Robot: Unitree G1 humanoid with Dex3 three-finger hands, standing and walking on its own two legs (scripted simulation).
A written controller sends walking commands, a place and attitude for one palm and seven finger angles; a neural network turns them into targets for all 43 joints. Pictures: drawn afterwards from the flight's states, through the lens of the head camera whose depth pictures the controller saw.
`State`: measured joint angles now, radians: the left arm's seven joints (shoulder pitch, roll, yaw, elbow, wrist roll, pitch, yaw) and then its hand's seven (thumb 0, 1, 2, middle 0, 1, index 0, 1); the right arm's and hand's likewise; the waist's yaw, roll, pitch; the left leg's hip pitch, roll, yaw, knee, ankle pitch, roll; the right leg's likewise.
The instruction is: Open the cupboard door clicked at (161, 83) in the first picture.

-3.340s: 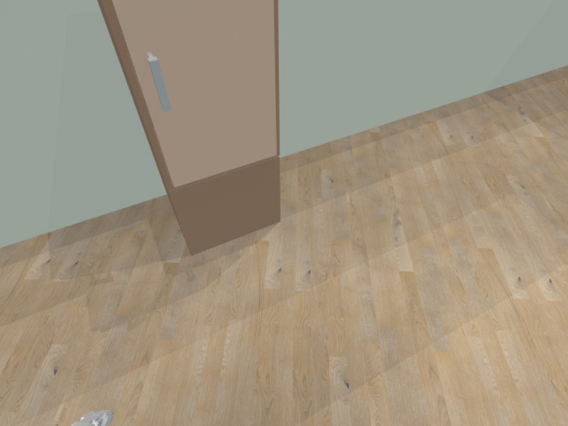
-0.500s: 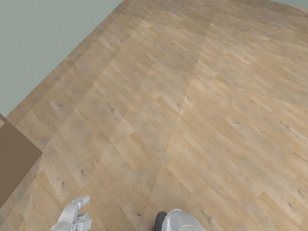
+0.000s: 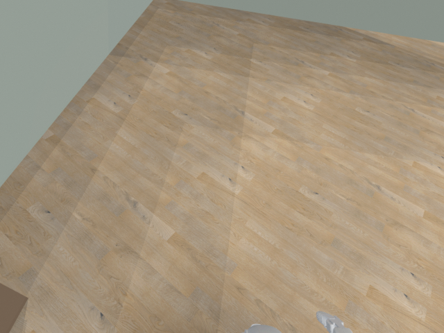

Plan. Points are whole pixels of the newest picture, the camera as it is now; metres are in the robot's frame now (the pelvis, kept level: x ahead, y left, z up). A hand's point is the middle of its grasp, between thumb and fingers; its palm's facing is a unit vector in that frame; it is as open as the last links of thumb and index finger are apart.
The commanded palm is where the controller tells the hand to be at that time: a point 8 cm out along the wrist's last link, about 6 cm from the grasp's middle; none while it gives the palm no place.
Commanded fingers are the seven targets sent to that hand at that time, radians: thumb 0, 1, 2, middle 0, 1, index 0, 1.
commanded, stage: walk to a spot facing it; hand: left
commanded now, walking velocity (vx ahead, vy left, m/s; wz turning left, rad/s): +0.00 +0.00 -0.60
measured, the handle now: out of the picture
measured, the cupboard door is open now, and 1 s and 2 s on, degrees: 0 0 0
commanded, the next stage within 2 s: none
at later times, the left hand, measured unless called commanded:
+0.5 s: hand (167, 299) +0.20 +0.12 -0.15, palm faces -0.31 -0.91 -0.26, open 7.4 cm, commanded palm none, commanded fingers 0.00 0.90 0.90 -0.20 -0.30 -0.20 -0.30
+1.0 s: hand (154, 283) +0.24 +0.16 -0.17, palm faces -0.54 -0.82 -0.19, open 7.4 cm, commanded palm none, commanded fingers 0.00 0.90 0.90 -0.20 -0.30 -0.20 -0.30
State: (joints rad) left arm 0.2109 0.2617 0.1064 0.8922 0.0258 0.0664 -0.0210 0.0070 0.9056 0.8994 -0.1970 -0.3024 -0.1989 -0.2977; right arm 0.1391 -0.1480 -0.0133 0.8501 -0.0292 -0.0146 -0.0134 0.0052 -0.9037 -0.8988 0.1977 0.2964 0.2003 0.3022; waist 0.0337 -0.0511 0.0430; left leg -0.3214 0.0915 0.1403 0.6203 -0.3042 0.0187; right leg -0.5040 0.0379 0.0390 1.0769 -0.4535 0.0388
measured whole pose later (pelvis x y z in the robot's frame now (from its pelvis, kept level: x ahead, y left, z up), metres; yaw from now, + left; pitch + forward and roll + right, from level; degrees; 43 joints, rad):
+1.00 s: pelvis +0.05 +0.03 +0.01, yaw -38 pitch +0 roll -2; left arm 0.21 0.27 0.11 0.91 0.03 0.08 -0.03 0.01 0.91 0.90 -0.20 -0.30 -0.20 -0.30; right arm 0.17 -0.18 -0.02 0.86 -0.03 0.00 -0.02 0.01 -0.90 -0.90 0.20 0.30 0.20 0.30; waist 0.02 -0.06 0.07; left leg -0.26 0.07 0.16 0.53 -0.27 0.04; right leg -0.49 0.02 0.04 1.16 -0.40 0.06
